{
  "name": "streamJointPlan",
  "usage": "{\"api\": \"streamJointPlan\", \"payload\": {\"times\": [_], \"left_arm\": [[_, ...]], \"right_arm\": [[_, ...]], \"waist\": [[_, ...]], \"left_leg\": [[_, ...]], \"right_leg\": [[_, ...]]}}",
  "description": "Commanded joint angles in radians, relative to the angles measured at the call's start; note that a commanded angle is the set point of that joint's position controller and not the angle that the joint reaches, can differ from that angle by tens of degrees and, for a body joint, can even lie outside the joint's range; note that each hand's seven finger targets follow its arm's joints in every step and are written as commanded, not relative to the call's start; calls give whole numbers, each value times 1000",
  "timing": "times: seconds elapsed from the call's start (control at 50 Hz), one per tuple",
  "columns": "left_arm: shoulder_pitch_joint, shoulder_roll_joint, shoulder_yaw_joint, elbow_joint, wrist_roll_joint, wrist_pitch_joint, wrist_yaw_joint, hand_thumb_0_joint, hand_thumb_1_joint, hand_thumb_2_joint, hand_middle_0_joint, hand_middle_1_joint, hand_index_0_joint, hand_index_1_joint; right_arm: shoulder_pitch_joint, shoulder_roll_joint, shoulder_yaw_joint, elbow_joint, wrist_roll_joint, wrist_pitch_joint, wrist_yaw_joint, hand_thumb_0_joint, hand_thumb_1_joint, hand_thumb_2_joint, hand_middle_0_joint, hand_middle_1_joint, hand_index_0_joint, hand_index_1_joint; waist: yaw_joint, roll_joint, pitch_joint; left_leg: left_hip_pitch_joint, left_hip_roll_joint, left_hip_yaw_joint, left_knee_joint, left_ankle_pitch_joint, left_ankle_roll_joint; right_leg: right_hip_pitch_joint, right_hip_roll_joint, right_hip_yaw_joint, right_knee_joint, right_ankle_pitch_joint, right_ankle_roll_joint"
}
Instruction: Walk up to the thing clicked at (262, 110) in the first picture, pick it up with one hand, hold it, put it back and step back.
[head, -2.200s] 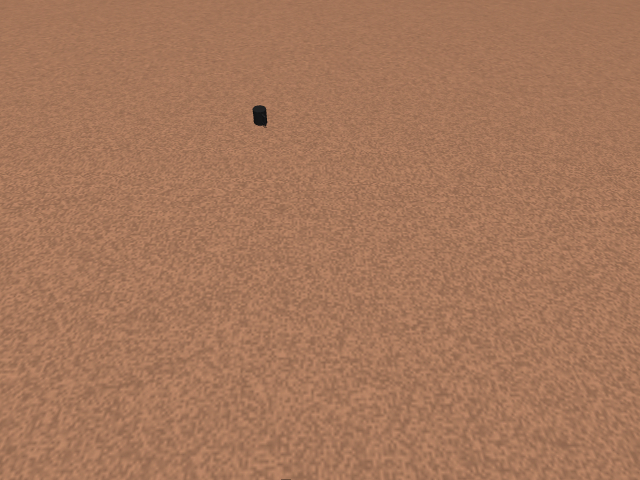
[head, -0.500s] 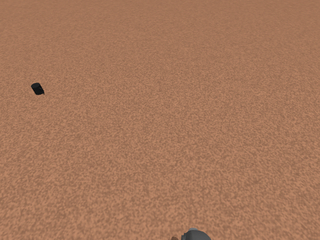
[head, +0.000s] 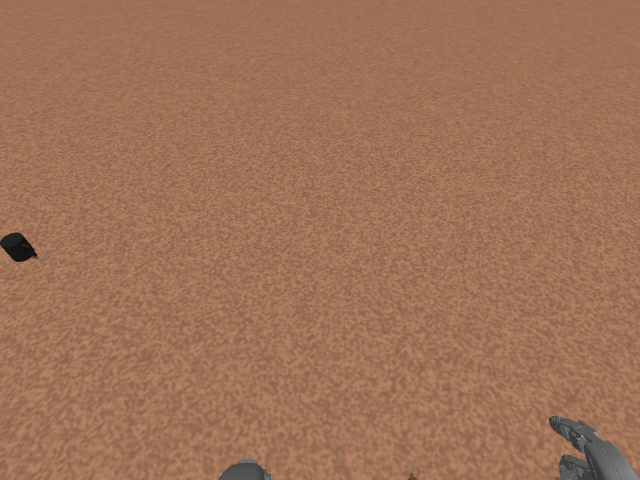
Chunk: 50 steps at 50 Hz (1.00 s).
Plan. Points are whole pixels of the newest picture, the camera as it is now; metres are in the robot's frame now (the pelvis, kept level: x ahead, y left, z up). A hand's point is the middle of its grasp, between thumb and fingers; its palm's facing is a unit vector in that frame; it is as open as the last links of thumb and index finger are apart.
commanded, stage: walk up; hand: left
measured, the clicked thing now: (21, 248) +1.02 +1.17 -0.68
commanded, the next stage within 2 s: none
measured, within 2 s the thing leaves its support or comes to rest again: neither
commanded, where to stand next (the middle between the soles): +0.59 +1.28 m, yaw -44 degrees
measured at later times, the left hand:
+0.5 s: hand (9, 364) +0.29 +0.46 -0.07, palm faces -0.15 -0.79 -0.59, open 7.4 cm
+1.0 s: hand out of the picture +0.48 +0.62 -0.10, palm faces -0.37 -0.75 -0.55, open 7.4 cm
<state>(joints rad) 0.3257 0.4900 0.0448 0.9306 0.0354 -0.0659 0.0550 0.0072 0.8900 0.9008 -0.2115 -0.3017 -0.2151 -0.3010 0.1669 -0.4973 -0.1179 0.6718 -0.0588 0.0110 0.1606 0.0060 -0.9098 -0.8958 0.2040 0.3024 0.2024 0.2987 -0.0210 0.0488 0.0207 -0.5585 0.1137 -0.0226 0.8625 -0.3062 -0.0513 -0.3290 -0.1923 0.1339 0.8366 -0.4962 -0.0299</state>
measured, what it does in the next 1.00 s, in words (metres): steps to the left, turning right: right foot, then left foot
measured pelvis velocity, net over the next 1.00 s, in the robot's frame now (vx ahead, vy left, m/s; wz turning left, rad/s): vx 0.30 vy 0.37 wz -0.34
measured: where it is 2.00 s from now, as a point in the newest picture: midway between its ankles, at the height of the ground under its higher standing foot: (76, 389)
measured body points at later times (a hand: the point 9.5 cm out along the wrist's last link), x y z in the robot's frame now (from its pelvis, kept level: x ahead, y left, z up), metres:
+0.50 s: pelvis +0.16 +0.17 +0.03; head +0.17 +0.12 +0.47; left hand +0.30 +0.50 -0.04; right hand +0.18 -0.16 -0.11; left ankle +0.20 +0.29 -0.62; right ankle +0.18 +0.03 -0.69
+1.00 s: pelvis +0.30 +0.37 +0.02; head +0.34 +0.33 +0.47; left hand +0.50 +0.66 -0.06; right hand +0.25 +0.04 -0.10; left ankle +0.32 +0.44 -0.69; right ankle +0.35 +0.27 -0.68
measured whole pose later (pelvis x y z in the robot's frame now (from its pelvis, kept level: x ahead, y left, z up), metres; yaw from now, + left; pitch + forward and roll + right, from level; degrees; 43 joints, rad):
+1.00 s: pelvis +0.30 +0.37 +0.02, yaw -19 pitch +0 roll +0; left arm 0.30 0.44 0.04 0.86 0.00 -0.07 0.09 0.00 0.90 0.90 -0.20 -0.30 -0.21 -0.30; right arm 0.28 -0.43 -0.09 0.68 -0.09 0.08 0.07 0.01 -0.91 -0.90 0.21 0.30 0.20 0.30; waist -0.10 0.06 0.10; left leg -0.36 -0.01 0.14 0.78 -0.42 0.08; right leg -0.52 -0.01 -0.13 0.81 -0.30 -0.07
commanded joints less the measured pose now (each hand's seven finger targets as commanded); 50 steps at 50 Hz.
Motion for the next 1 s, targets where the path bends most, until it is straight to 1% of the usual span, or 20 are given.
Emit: {"api": "streamJointPlan", "payload": {"times": [0.0, 0.04, 0.1, 0.16, 0.24, 0.28, 0.3, 0.32, 0.36, 0.44, 0.6, 0.64, 0.68, 0.7, 0.72, 0.76, 0.8, 0.84, 0.9, 0.98], "left_arm": [[-46, 155, 30, -110, -29, -16, 60, 0, 900, 900, -200, -300, -200, -300], [-17, 221, 62, -26, -53, -13, 42, 0, 900, 900, -200, -300, -200, -300], [40, 221, 65, 34, -49, 2, 28, 0, 900, 900, -200, -300, -200, -300], [-27, 183, 53, -1, -48, 6, 26, 0, 900, 900, -200, -300, -200, -300], [-9, 168, 57, -16, -49, 13, 29, 0, 900, 900, -200, -300, -200, -300], [160, 179, 80, 26, -48, 12, 41, 0, 900, 900, -200, -300, -200, -300], [289, 241, 111, 48, -36, 11, 56, 0, 900, 900, -200, -300, -200, -300], [327, 303, 131, 33, -32, 9, 73, 0, 900, 900, -200, -300, -200, -300], [77, 337, 123, -70, -57, 7, 87, 0, 900, 900, -200, -300, -200, -300], [-24, 269, 101, -91, -31, -21, 73, 0, 900, 900, -200, -300, -200, -300], [-25, 354, 145, -119, 10, -30, 53, 0, 900, 900, -200, -300, -200, -300], [-110, 357, 140, -145, 11, -27, 52, 0, 900, 900, -200, -300, -200, -300], [-115, 209, 97, -152, 10, -13, 57, 0, 900, 900, -200, -300, -200, -300], [-81, 100, 65, -177, -12, -8, 66, 0, 900, 900, -200, -300, -200, -300], [-73, 145, 60, -156, -24, -13, 98, 0, 900, 900, -200, -300, -200, -300], [-28, 217, 73, -76, -51, -14, 82, 0, 900, 900, -200, -300, -200, -300], [62, 244, 82, -29, -54, -12, 72, 0, 900, 900, -200, -300, -200, -300], [64, 204, 81, -42, -50, -5, 59, 0, 900, 900, -200, -300, -200, -300], [96, 183, 74, -78, -48, -1, 56, 0, 900, 900, -200, -300, -200, -300], [349, 265, 131, -52, -11, -10, 78, 0, 900, 900, -200, -300, -200, -300]], "right_arm": [[109, -354, -127, -21, 13, -25, -73, 0, -900, -900, 200, 300, 200, 300], [12, -240, -96, -48, 0, -26, -85, 0, -900, -900, 200, 300, 200, 300], [34, -159, -59, -30, -15, -27, -92, 0, -900, -900, 200, 300, 200, 300], [84, -141, -53, -25, -26, -23, -93, 0, -900, -900, 200, 300, 200, 300], [49, -126, -47, -62, -26, -1, -89, 0, -900, -900, 200, 300, 200, 300], [-55, -134, -42, -99, -19, 11, -87, 0, -900, -900, 200, 300, 200, 300], [-77, -106, -30, -123, -10, 6, -85, 0, -900, -900, 200, 300, 200, 300], [-15, -42, -8, -125, -7, 6, -87, 0, -900, -900, 200, 300, 200, 300], [74, -186, -51, -85, -22, 38, -97, 0, -900, -900, 200, 300, 200, 300], [89, -169, -38, -14, -5, 56, -70, 0, -900, -900, 200, 300, 200, 300], [-17, -158, -51, -32, -4, 65, -26, 0, -900, -900, 200, 300, 200, 300], [84, -164, -69, -10, -1, 59, -31, 0, -900, -900, 200, 300, 200, 300], [286, -207, -102, 47, -28, 40, -53, 0, -900, -900, 200, 300, 200, 300], [236, -314, -112, 14, -36, 23, -66, 0, -900, -900, 200, 300, 200, 300], [140, -375, -122, 3, -8, 15, -86, 0, -900, -900, 200, 300, 200, 300], [59, -237, -85, -39, -13, 17, -101, 0, -900, -900, 200, 300, 200, 300], [9, -196, -70, -58, -13, 14, -108, 0, -900, -900, 200, 300, 200, 300], [18, -150, -58, -75, -27, 14, -107, 0, -900, -900, 200, 300, 200, 300], [-1, -150, -51, -113, -33, 20, -110, 0, -900, -900, 200, 300, 200, 300], [-22, -76, -18, -171, -18, 37, -97, 0, -900, -900, 200, 300, 200, 300]], "waist": [[-72, 359, -55], [-39, 178, -49], [-35, 176, -81], [-71, 148, -61], [-51, 94, -68], [72, 15, -93], [152, -77, -144], [162, -307, -154], [38, -64, -83], [-37, -85, 19], [-19, -215, 32], [-100, -223, -12], [-220, 100, -52], [-173, 440, 1], [-120, 464, -16], [-90, 170, -7], [-44, 218, -44], [-52, 208, -58], [-26, 169, -39], [134, -107, -128]], "left_leg": [[382, 319, -691, -724, -434, 181], [337, 196, -348, -584, -324, 142], [413, 126, -149, -466, 131, 189], [423, 132, -69, -472, 338, 217], [321, 116, -15, -471, 244, 173], [141, 66, 95, -264, 386, 101], [-18, 4, 175, -66, 431, 6], [-274, -79, 121, 187, -203, -28], [-311, -40, -127, 512, -228, -70], [-149, -4, -115, 368, -21, 2], [81, 8, -3, 62, -52, 37], [253, -13, 23, -39, -66, 60], [505, -50, -35, -321, -164, 58], [460, 188, -441, -536, -46, 93], [362, 254, -621, -629, -119, 188], [378, 166, -350, -459, 40, 168], [403, 121, -220, -351, 252, 219], [390, 106, -142, -323, 450, 259], [268, 149, -124, -330, 425, 288], [-156, -37, 56, 143, 193, 99]], "right_leg": [[-565, 147, -30, 611, -40, -84], [-485, 75, -52, 471, 123, -42], [-392, 91, -144, 300, 103, -2], [-321, 102, -211, 112, 109, 7], [-92, 132, -243, -66, 236, -14], [227, 146, -258, -258, 359, -41], [481, 114, -216, -341, 343, -76], [616, -135, 185, -446, 215, -157], [342, -370, 566, -564, -63, -345], [56, -106, 137, -535, 25, -168], [-158, -44, -1, -425, 47, -164], [-243, -43, -20, -326, 101, -145], [-432, 128, -165, 168, 91, -60], [-633, 310, -190, 398, -183, -32], [-580, 234, -37, 484, -145, -71], [-540, 172, -49, 415, 23, -39], [-458, 139, -108, 342, 65, -22], [-363, 151, -181, 266, 37, -4], [-201, 119, -196, 104, 109, -28], [419, 62, -16, -307, 282, -99]]}}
